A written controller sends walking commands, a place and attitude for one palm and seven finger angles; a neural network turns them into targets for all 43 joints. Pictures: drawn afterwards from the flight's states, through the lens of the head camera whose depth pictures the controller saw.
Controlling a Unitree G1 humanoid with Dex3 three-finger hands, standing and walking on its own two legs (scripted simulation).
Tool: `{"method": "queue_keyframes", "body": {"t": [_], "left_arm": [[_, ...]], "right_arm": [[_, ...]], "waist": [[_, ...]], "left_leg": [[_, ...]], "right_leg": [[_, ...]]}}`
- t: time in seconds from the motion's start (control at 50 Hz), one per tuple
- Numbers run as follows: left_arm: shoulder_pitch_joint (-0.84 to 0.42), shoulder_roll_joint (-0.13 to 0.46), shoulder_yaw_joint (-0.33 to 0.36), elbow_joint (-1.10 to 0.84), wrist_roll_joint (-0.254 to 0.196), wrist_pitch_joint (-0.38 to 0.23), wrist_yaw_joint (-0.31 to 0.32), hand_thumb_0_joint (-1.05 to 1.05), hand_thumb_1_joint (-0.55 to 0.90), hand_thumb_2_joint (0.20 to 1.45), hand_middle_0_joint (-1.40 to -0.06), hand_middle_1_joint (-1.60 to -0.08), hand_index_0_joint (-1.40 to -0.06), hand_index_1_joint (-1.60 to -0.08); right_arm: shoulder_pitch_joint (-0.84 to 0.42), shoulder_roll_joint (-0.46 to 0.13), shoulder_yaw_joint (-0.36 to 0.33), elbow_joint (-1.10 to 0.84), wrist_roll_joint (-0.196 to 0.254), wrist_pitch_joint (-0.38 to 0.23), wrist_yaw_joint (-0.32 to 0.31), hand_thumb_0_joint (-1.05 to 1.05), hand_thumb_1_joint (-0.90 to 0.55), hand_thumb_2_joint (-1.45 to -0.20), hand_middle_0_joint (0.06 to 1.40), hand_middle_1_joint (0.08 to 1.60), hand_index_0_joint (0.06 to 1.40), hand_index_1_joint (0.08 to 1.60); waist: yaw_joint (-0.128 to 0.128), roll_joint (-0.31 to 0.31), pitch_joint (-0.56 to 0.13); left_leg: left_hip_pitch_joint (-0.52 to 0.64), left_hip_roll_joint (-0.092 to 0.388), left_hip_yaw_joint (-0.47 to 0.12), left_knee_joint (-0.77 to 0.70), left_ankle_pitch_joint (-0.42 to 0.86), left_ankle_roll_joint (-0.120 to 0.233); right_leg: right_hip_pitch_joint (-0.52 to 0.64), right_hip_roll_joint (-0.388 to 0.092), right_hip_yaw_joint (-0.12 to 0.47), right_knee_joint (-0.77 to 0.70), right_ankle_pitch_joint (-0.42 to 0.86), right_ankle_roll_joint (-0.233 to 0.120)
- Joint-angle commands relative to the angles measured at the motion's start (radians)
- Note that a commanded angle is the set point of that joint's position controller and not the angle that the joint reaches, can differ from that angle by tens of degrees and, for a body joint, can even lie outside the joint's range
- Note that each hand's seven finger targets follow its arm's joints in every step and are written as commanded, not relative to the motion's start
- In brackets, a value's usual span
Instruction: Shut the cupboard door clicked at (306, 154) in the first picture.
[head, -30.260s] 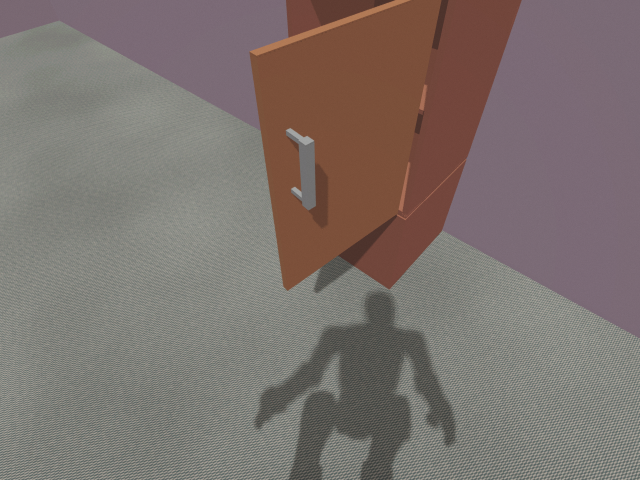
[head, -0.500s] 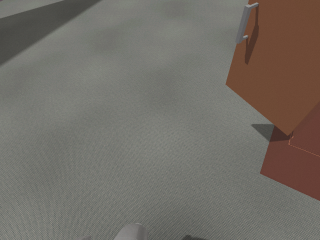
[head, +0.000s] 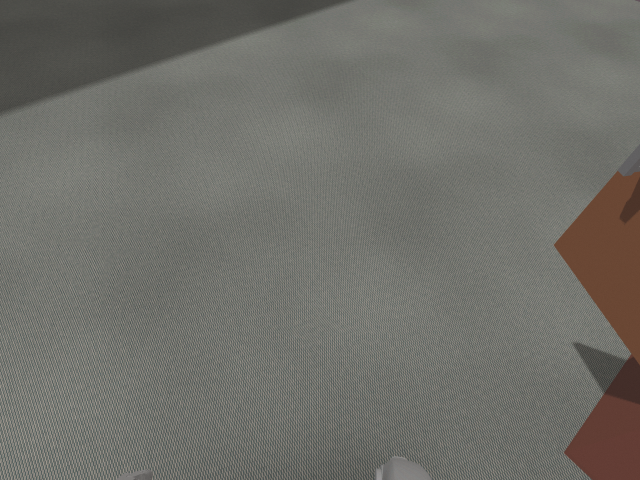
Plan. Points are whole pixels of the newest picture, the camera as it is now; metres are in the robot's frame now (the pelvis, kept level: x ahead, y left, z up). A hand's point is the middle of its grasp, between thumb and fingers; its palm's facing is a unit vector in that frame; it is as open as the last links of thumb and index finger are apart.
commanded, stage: walk to a spot facing it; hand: left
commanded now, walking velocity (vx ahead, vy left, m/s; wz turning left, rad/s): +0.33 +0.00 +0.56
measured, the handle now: out of the picture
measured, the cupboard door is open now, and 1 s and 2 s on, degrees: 62 62 62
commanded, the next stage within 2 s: turn to face it in 0.76 s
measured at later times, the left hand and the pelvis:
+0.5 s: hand out of the picture +0.10 +0.13 -0.16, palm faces +0.37 -0.90 -0.24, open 7.3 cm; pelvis +0.17 -0.04 +0.00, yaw +20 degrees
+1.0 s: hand (153, 329) +0.35 +0.30 -0.16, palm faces +0.55 -0.81 -0.18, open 7.4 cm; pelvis +0.34 +0.07 +0.00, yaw +33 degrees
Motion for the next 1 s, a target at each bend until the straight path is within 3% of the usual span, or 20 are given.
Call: {"method": "queue_keyframes", "body": {"t": [0.0,0.06,0.1,0.12,0.14,0.16,0.18,0.22,0.28,0.4,0.52,0.56,0.6,0.62,0.64,0.66,0.68,0.76,0.88,0.98], "left_arm": [[-0.104,0.063,0.007,-0.125,0.000,-0.038,-0.005,0.000,0.900,0.900,-0.200,-0.300,-0.200,-0.300],[-0.055,0.065,0.009,-0.113,0.000,-0.048,-0.007,0.000,0.900,0.900,-0.200,-0.300,-0.200,-0.300],[0.118,0.113,0.028,-0.058,0.002,-0.066,0.002,0.000,0.900,0.900,-0.200,-0.300,-0.200,-0.300],[0.244,0.236,0.052,-0.036,0.016,-0.082,0.019,0.000,0.900,0.900,-0.200,-0.300,-0.200,-0.300],[0.267,0.259,0.054,-0.030,0.006,-0.073,0.029,0.000,0.900,0.900,-0.200,-0.300,-0.200,-0.300],[0.186,0.222,0.044,-0.045,0.001,-0.068,0.032,0.000,0.900,0.900,-0.200,-0.300,-0.200,-0.300],[0.115,0.169,0.033,-0.057,0.003,-0.079,0.037,0.000,0.900,0.900,-0.200,-0.300,-0.200,-0.300],[0.044,0.080,0.011,-0.056,0.000,-0.087,0.040,0.000,0.900,0.900,-0.200,-0.300,-0.200,-0.300],[0.112,0.043,-0.002,-0.027,-0.002,-0.109,0.037,0.000,0.900,0.900,-0.200,-0.300,-0.200,-0.300],[0.222,0.032,-0.006,0.034,0.003,-0.117,0.049,0.000,0.900,0.900,-0.200,-0.300,-0.200,-0.300],[0.249,0.084,0.002,0.057,0.006,-0.114,0.050,0.000,0.900,0.900,-0.200,-0.300,-0.200,-0.300],[0.221,0.131,0.013,0.041,0.005,-0.114,0.046,0.000,0.900,0.900,-0.200,-0.300,-0.200,-0.300],[0.181,0.158,0.016,0.025,-0.009,-0.108,0.038,0.000,0.900,0.900,-0.200,-0.300,-0.200,-0.300],[0.191,0.110,0.011,-0.005,-0.017,-0.104,0.022,0.000,0.900,0.900,-0.200,-0.300,-0.200,-0.300],[0.106,0.075,-0.003,-0.069,-0.023,-0.098,0.017,0.000,0.900,0.900,-0.200,-0.300,-0.200,-0.300],[0.033,0.096,0.000,-0.100,-0.022,-0.087,0.029,0.000,0.900,0.900,-0.200,-0.300,-0.200,-0.300],[0.021,0.063,0.002,-0.102,-0.016,-0.085,0.035,0.000,0.900,0.900,-0.200,-0.300,-0.200,-0.300],[0.129,0.029,0.010,-0.024,0.007,-0.042,0.021,0.000,0.900,0.900,-0.200,-0.300,-0.200,-0.300],[0.056,0.014,0.000,-0.038,0.002,-0.025,0.026,0.000,0.900,0.900,-0.200,-0.300,-0.200,-0.300],[-0.020,-0.025,-0.035,-0.026,-0.003,-0.027,0.032,0.000,0.900,0.900,-0.200,-0.300,-0.200,-0.300]], "right_arm": [[0.023,-0.217,-0.064,-0.043,-0.004,-0.022,-0.009,0.000,-0.900,-0.900,0.200,0.300,0.200,0.300],[0.007,-0.211,-0.067,-0.038,-0.004,-0.022,-0.010,0.000,-0.900,-0.900,0.200,0.300,0.200,0.300],[-0.025,-0.172,-0.063,-0.041,0.011,-0.025,-0.008,0.000,-0.900,-0.900,0.200,0.300,0.200,0.300],[0.000,-0.092,-0.048,-0.056,0.024,-0.034,-0.002,0.000,-0.900,-0.900,0.200,0.300,0.200,0.300],[-0.027,-0.099,-0.050,-0.082,0.014,-0.035,-0.001,0.000,-0.900,-0.900,0.200,0.300,0.200,0.300],[-0.034,-0.114,-0.060,-0.076,0.002,-0.029,0.006,0.000,-0.900,-0.900,0.200,0.300,0.200,0.300],[-0.007,-0.111,-0.058,-0.052,-0.003,-0.028,0.008,0.000,-0.900,-0.900,0.200,0.300,0.200,0.300],[0.013,-0.087,-0.058,-0.012,-0.004,-0.015,0.023,0.000,-0.900,-0.900,0.200,0.300,0.200,0.300],[0.014,-0.042,-0.046,0.002,0.004,-0.001,0.036,0.000,-0.900,-0.900,0.200,0.300,0.200,0.300],[-0.112,-0.017,-0.030,-0.045,0.002,0.009,0.048,0.000,-0.900,-0.900,0.200,0.300,0.200,0.300],[-0.221,-0.033,-0.013,-0.099,0.000,-0.007,0.057,0.000,-0.900,-0.900,0.200,0.300,0.200,0.300],[-0.131,-0.056,-0.020,-0.088,-0.001,-0.015,0.049,0.000,-0.900,-0.900,0.200,0.300,0.200,0.300],[0.094,-0.138,-0.046,-0.041,-0.009,-0.021,0.038,0.000,-0.900,-0.900,0.200,0.300,0.200,0.300],[0.210,-0.268,-0.075,-0.022,-0.021,-0.027,0.028,0.000,-0.900,-0.900,0.200,0.300,0.200,0.300],[0.253,-0.359,-0.093,-0.015,-0.001,-0.030,0.009,0.000,-0.900,-0.900,0.200,0.300,0.200,0.300],[0.224,-0.342,-0.087,-0.007,0.014,-0.023,-0.004,0.000,-0.900,-0.900,0.200,0.300,0.200,0.300],[0.151,-0.303,-0.074,-0.034,0.011,-0.034,-0.009,0.000,-0.900,-0.900,0.200,0.300,0.200,0.300],[-0.039,-0.176,-0.033,-0.074,0.003,-0.058,-0.019,0.000,-0.900,-0.900,0.200,0.300,0.200,0.300],[0.037,-0.137,-0.029,-0.021,0.013,-0.060,-0.027,0.000,-0.900,-0.900,0.200,0.300,0.200,0.300],[0.105,-0.082,-0.014,0.044,0.007,-0.061,-0.042,0.000,-0.900,-0.900,0.200,0.300,0.200,0.300]], "waist": [[-0.034,0.174,0.000],[-0.001,0.165,-0.023],[0.085,0.034,-0.084],[0.141,-0.260,-0.184],[0.138,-0.318,-0.168],[0.090,-0.199,-0.065],[0.049,-0.249,-0.033],[-0.008,-0.160,0.008],[-0.009,-0.131,-0.009],[0.011,-0.120,0.002],[0.018,-0.124,0.022],[-0.029,-0.132,-0.039],[-0.152,-0.068,-0.182],[-0.185,0.177,-0.290],[-0.193,0.231,-0.332],[-0.165,0.055,-0.268],[-0.126,0.028,-0.182],[-0.001,0.078,-0.043],[0.005,0.080,-0.086],[-0.010,0.137,-0.058]], "left_leg": [[0.008,0.205,-0.256,-0.214,-0.140,0.147],[-0.077,0.190,-0.271,-0.141,-0.116,0.135],[-0.296,0.094,-0.194,0.054,-0.162,0.075],[-0.489,-0.029,-0.043,0.386,-0.283,0.011],[-0.544,-0.032,0.000,0.649,-0.359,-0.007],[-0.559,0.022,-0.033,0.768,-0.285,-0.004],[-0.560,0.064,-0.047,0.829,-0.178,-0.005],[-0.491,0.114,-0.018,0.843,-0.044,-0.024],[-0.491,0.089,0.044,0.802,0.046,-0.047],[-0.548,0.098,0.117,0.619,0.071,-0.038],[-0.432,0.066,0.200,0.303,-0.010,0.016],[-0.274,0.001,0.249,0.258,-0.058,0.055],[0.119,-0.026,0.214,0.122,0.064,0.090],[0.395,0.234,-0.170,0.078,0.226,0.199],[0.501,0.439,-0.526,-0.020,0.515,0.316],[0.428,0.467,-0.500,-0.056,0.515,0.327],[0.266,0.431,-0.401,-0.087,0.390,0.280],[-0.050,0.245,-0.173,-0.154,0.324,0.147],[0.078,0.205,-0.117,-0.141,0.603,0.115],[0.139,0.189,0.003,-0.092,0.840,0.077]], "right_leg": [[-0.017,0.027,-0.035,-0.211,0.022,0.008],[0.179,0.078,-0.056,-0.360,0.053,0.005],[0.553,0.044,-0.003,-0.544,0.078,-0.008],[0.776,-0.241,0.317,-0.696,-0.205,-0.084],[0.678,-0.402,0.547,-0.820,-0.355,-0.154],[0.533,-0.403,0.503,-0.850,-0.445,-0.168],[0.453,-0.367,0.480,-0.850,-0.416,-0.157],[0.356,-0.288,0.186,-0.813,-0.150,-0.126],[0.424,-0.207,-0.060,-0.750,0.336,-0.108],[0.569,-0.217,-0.198,-0.706,0.691,-0.111],[0.639,-0.270,-0.239,-0.619,0.872,-0.140],[0.628,-0.282,-0.274,-0.478,1.074,-0.137],[0.430,-0.237,-0.320,-0.111,0.891,-0.095],[0.115,-0.086,-0.302,0.236,0.209,-0.033],[-0.143,0.021,-0.148,0.456,-0.266,-0.015],[-0.184,-0.013,-0.027,0.510,-0.214,-0.030],[-0.178,-0.045,-0.020,0.477,-0.164,-0.030],[-0.043,-0.061,0.015,0.280,0.007,-0.005],[-0.094,-0.016,0.007,0.124,0.143,0.019],[0.003,0.039,-0.022,-0.137,0.222,-0.023]]}}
